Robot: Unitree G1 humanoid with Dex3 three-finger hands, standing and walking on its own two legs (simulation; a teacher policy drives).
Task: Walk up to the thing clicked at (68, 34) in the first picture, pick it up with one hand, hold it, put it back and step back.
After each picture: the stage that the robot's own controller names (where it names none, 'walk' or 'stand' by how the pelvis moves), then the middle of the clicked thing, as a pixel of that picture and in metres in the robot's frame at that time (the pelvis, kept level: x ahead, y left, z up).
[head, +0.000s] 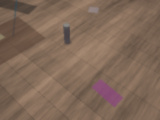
stand; (66, 34) +1.40 +0.15 -0.65
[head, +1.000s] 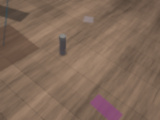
walk; (62, 45) +1.27 +0.13 -0.65
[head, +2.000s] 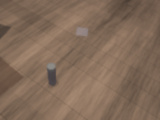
walk; (51, 74) +0.80 +0.18 -0.65
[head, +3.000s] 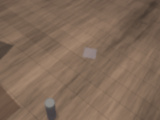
walk; (50, 109) +0.51 +0.18 -0.65
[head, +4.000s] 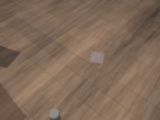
stand; (56, 119) +0.44 +0.21 -0.65
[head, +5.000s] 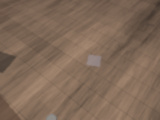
stand; out of the picture +0.41 +0.21 -0.66
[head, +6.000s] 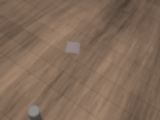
walk; (35, 116) +0.39 +0.22 -0.62
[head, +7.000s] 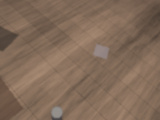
walk; (56, 117) +0.36 +0.10 -0.63
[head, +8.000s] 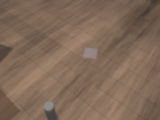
stand; (50, 112) +0.48 +0.22 -0.63
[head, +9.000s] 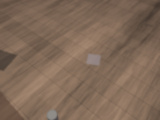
stand; out of the picture +0.45 +0.20 -0.65
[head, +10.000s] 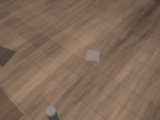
stand; (53, 117) +0.46 +0.21 -0.66
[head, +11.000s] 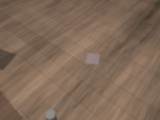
stand; out of the picture +0.45 +0.21 -0.66
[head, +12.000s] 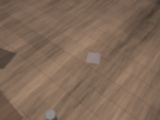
stand; out of the picture +0.44 +0.21 -0.66
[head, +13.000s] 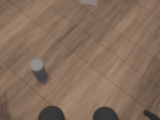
go down; (39, 72) +0.49 +0.21 -0.44
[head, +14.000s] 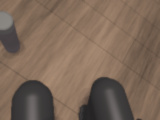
go down; (8, 35) +0.52 +0.26 -0.25
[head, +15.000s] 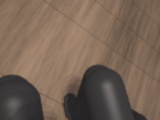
close in; out of the picture +0.50 +0.29 -0.19
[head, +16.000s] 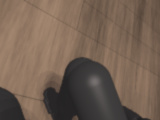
close; out of the picture +0.49 +0.32 -0.17
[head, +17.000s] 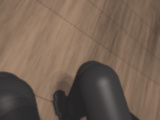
lift; out of the picture +0.44 +0.29 -0.15
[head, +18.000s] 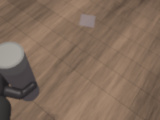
lift; (21, 77) +0.34 +0.19 +0.03
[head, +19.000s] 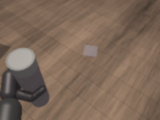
hold; (32, 82) +0.33 +0.16 +0.05
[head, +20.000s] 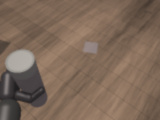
hold; (31, 83) +0.33 +0.17 +0.04
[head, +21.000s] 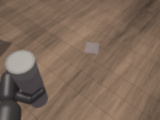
crouch; (31, 84) +0.32 +0.17 +0.04
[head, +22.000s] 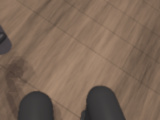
crouch; out of the picture +0.48 +0.25 -0.04
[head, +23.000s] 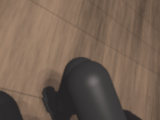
lower; out of the picture +0.48 +0.31 -0.17
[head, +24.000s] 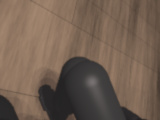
lower; out of the picture +0.50 +0.33 -0.17
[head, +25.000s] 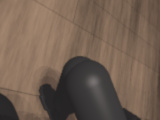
lower; out of the picture +0.49 +0.33 -0.17
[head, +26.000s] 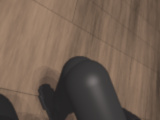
lower; out of the picture +0.49 +0.33 -0.18
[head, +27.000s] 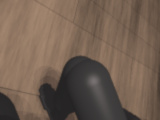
loosen; out of the picture +0.49 +0.33 -0.17
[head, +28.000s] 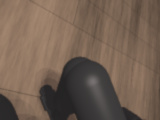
withdraw; out of the picture +0.49 +0.32 -0.18
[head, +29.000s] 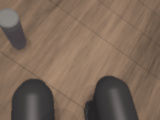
walk; (14, 32) +0.52 +0.25 -0.25
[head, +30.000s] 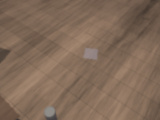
stand; (51, 118) +0.45 +0.19 -0.59
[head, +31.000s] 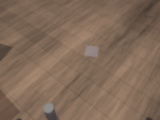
stand; (50, 114) +0.47 +0.20 -0.60
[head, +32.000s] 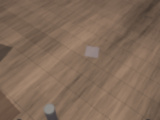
stand; (51, 115) +0.46 +0.20 -0.60
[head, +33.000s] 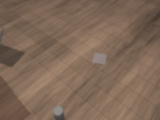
stand; (59, 117) +0.48 +0.18 -0.66
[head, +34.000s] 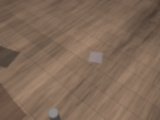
stand; (55, 119) +0.45 +0.20 -0.66
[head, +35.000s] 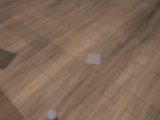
walk; out of the picture +0.45 +0.21 -0.66
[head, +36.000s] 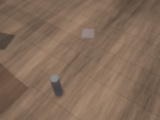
walk; (56, 85) +0.66 +0.25 -0.64
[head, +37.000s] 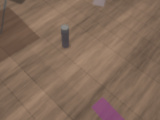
walk; (65, 36) +1.06 +0.16 -0.62
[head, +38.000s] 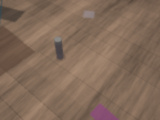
stand; (59, 48) +1.08 +0.21 -0.63
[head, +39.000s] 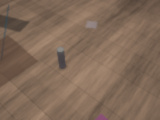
stand; (61, 58) +1.06 +0.21 -0.66
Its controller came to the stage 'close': yes
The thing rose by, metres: 0.68
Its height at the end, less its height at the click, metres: +0.00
